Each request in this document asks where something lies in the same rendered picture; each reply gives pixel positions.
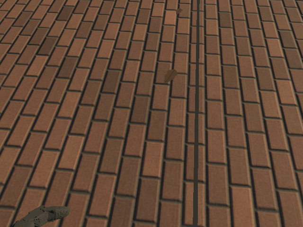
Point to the robot left hand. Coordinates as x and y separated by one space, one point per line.
42 215

